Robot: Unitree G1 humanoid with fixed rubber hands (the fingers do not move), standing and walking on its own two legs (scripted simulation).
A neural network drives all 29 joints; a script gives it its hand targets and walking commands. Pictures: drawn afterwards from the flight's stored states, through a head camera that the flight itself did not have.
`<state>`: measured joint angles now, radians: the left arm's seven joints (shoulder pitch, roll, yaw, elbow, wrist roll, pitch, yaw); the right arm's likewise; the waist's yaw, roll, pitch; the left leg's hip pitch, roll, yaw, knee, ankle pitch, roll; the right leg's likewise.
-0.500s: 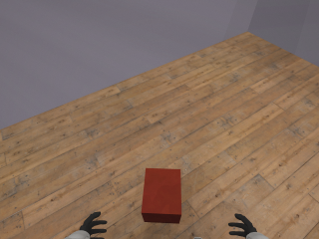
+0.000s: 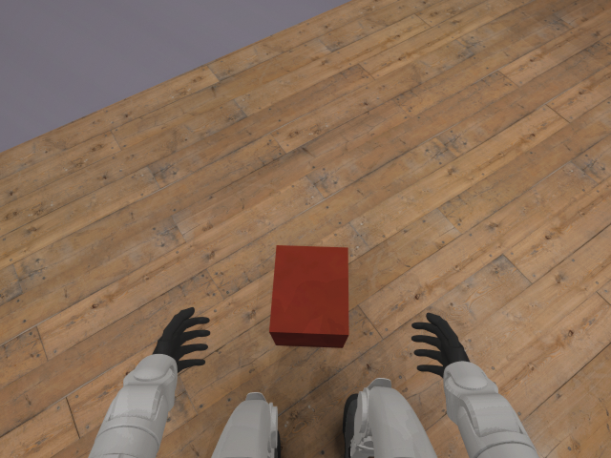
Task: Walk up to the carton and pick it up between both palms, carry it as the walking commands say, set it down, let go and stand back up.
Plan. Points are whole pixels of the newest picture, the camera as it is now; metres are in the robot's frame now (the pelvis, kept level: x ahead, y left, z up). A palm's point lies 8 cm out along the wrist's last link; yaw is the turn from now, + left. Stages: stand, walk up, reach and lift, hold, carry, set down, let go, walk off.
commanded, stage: reach and lift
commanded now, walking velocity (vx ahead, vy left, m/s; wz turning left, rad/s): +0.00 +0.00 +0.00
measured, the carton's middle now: (310, 298) +0.49 +0.02 -0.59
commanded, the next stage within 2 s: none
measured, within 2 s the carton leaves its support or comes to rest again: neither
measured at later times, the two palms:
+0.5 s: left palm (202, 270) +0.40 +0.20 -0.14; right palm (414, 270) +0.41 -0.15 -0.15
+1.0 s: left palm (211, 242) +0.49 +0.22 -0.22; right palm (389, 244) +0.50 -0.13 -0.23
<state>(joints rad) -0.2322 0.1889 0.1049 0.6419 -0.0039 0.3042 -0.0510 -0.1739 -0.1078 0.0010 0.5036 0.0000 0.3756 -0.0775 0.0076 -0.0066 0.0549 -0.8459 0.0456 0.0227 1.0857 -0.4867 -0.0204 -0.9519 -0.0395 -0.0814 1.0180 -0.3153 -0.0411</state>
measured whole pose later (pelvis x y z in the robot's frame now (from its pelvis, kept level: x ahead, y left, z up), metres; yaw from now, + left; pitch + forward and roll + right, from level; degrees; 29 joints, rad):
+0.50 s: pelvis -0.02 -0.01 -0.04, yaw +1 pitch +29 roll +3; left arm -0.88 0.23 0.23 0.90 -0.01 0.22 0.03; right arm -0.84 -0.13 -0.09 0.72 0.00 0.29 -0.19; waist 0.01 -0.01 0.11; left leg -1.25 0.03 0.04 1.20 -0.45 -0.02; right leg -1.36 -0.04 -0.04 1.13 -0.28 -0.05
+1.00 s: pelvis -0.04 +0.00 -0.05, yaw +3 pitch +32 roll +1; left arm -1.30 0.36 0.21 0.64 -0.10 0.25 0.09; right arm -1.28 -0.27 -0.12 0.58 0.03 0.29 -0.21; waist 0.01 -0.01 0.53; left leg -1.37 -0.01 -0.02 1.25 -0.42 -0.03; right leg -1.46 -0.04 -0.04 1.16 -0.25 -0.04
